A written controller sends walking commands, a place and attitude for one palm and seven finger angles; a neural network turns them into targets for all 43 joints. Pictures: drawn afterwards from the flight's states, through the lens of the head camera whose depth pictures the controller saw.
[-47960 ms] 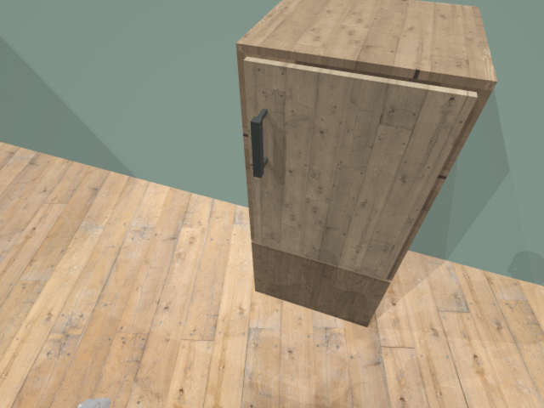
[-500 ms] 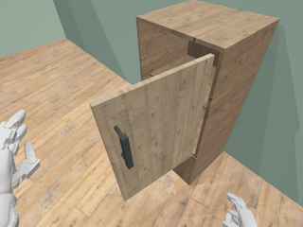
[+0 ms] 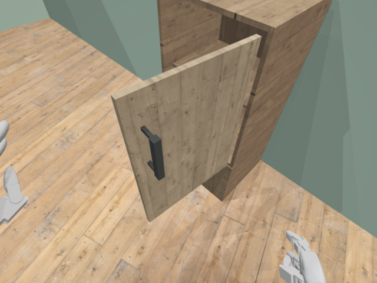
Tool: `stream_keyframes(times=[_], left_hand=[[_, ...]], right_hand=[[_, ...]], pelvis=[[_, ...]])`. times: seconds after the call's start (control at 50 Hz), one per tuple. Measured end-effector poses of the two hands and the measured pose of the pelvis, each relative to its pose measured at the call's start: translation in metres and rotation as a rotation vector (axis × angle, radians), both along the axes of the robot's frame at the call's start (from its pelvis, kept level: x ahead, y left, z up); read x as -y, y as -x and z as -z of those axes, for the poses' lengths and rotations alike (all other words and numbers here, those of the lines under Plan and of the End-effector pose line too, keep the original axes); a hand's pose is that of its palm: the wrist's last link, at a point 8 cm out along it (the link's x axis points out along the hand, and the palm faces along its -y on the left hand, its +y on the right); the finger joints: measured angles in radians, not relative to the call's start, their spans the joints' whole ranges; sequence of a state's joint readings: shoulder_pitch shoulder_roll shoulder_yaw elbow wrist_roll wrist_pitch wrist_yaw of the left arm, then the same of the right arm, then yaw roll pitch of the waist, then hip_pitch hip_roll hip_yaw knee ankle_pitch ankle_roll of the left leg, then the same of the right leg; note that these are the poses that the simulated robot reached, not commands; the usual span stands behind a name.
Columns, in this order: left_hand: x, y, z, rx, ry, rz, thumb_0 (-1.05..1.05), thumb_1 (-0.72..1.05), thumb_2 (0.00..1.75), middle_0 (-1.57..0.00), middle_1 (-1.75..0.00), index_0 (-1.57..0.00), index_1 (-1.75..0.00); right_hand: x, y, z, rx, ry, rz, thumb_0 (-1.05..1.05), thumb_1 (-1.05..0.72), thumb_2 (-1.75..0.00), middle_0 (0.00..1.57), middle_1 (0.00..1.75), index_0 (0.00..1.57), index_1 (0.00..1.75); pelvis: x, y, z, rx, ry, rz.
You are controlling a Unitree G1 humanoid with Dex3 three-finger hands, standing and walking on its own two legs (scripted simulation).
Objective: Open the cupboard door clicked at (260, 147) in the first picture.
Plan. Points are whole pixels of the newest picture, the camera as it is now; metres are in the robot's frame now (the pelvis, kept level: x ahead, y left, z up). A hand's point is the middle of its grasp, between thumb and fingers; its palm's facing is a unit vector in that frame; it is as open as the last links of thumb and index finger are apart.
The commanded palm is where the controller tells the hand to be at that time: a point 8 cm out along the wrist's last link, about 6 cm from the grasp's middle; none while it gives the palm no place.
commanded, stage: step back with the hand held close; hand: left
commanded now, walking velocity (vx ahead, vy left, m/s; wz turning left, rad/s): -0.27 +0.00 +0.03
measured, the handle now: (152, 154) +0.39 +0.11 +0.04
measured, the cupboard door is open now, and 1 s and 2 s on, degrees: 83 83 83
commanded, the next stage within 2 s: stop stepping back and stand still in 0.94 s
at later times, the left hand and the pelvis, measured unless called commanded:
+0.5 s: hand (0, 233) +0.15 +0.26 +0.17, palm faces +0.48 -0.73 -0.48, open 7.4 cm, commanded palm +0.08 +0.30 +0.18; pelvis -0.05 +0.00 -0.02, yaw +2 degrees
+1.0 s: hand out of the picture +0.10 +0.25 +0.17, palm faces +0.45 -0.75 -0.49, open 7.4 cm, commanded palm +0.01 +0.30 +0.18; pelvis -0.11 -0.01 -0.03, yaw +4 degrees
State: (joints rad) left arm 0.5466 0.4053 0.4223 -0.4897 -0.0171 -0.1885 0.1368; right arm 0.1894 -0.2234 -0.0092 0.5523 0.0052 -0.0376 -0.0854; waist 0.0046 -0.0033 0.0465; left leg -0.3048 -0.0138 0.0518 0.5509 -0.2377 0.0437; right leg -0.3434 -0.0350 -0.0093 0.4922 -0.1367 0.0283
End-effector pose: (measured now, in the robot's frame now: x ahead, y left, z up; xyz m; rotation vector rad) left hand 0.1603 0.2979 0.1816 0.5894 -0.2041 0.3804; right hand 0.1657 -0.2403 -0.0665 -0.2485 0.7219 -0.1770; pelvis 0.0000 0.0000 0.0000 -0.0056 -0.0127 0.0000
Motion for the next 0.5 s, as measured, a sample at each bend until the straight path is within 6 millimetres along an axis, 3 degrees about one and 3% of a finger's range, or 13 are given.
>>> stream_keyframes(times=[0.26,0.5], left_hand=[[-0.004,0.039,0.002,0.106,-0.027,-0.027,0.02,0.89,0.9,-0.21,-0.3,-0.21,-0.3],[0.002,0.053,-0.001,0.143,-0.061,-0.009,0.02,0.89,0.9,-0.21,-0.3,-0.21,-0.3]], right_hand=[[-0.008,0.041,0.016,-0.018,0.013,-0.048,0.01,-0.9,-0.9,0.21,0.3,0.2,0.3],[-0.002,0.05,0.022,-0.004,0.016,-0.059,0.01,-0.9,-0.9,0.21,0.3,0.2,0.3]], pelvis=[[0.0,0.032,0.013,0.006,0.013,-0.04],[0.005,0.05,0.02,0.001,-0.001,-0.043]])
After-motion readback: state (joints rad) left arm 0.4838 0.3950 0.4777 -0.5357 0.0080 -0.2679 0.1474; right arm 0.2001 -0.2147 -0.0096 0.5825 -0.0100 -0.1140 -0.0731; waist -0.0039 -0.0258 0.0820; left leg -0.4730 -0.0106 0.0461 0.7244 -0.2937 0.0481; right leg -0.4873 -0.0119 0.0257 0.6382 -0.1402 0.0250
